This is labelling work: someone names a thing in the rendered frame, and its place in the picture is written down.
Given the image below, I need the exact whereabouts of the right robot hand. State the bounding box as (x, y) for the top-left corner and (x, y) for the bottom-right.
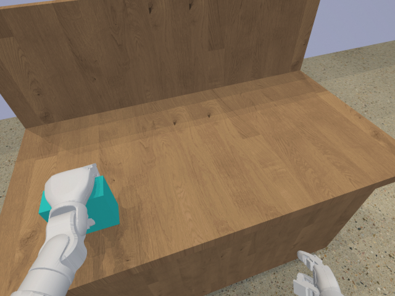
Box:
(293, 250), (341, 296)

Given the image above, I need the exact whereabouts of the left robot forearm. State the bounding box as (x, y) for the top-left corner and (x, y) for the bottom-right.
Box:
(10, 202), (88, 296)

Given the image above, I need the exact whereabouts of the sponge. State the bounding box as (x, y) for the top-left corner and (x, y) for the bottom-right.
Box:
(39, 176), (120, 234)

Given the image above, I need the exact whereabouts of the left robot hand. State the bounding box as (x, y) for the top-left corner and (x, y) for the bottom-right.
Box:
(44, 163), (100, 229)

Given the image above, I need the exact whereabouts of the table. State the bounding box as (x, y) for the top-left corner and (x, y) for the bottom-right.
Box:
(0, 0), (395, 296)

